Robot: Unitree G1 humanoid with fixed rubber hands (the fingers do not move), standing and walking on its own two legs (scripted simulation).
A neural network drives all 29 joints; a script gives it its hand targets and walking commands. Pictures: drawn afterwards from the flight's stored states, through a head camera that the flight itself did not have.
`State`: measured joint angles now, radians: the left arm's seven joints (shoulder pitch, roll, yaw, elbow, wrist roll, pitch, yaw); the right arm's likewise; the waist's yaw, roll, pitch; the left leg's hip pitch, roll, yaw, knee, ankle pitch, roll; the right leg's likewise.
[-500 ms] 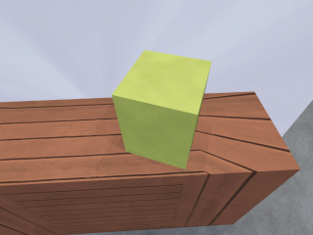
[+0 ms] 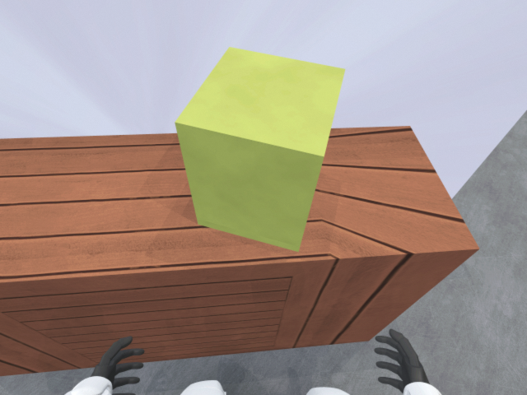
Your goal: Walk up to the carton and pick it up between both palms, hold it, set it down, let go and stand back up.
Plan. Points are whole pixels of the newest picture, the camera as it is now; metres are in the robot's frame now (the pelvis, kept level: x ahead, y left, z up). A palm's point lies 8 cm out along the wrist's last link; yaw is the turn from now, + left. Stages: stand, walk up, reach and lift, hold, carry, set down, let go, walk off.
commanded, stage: reach and lift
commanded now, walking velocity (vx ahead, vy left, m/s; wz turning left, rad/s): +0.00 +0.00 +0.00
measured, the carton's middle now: (265, 153) +0.48 +0.02 +0.07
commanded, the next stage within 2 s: none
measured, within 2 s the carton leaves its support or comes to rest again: neither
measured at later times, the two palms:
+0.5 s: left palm (81, 343) +0.18 +0.29 -0.04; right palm (386, 353) +0.17 -0.16 -0.03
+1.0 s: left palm (59, 322) +0.20 +0.31 -0.01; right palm (370, 336) +0.19 -0.13 -0.01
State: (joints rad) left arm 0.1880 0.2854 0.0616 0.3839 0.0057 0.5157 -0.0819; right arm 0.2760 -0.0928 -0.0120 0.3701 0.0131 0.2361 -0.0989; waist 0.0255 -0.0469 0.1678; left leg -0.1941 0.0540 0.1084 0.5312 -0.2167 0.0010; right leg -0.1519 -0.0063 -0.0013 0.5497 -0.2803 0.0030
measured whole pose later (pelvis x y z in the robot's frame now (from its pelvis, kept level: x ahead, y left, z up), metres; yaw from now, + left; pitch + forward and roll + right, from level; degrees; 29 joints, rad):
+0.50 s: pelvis +0.03 +0.03 +0.01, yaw -1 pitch -6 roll -1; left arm 0.28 0.33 0.03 0.22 -0.13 0.32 -0.12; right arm 0.38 -0.04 0.00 0.13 0.07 0.20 -0.17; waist 0.04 -0.02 0.14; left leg -0.11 0.03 0.15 0.43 -0.22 0.04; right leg -0.04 -0.03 0.03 0.37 -0.22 0.05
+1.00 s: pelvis +0.06 +0.04 +0.01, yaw +0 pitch -5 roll -2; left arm 0.41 0.46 0.04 0.05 -0.21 0.11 -0.19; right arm 0.56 0.05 0.08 -0.04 0.11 0.05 -0.30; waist 0.06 -0.01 0.14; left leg -0.11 0.04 0.13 0.48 -0.28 0.04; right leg 0.00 -0.02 0.01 0.34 -0.25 0.05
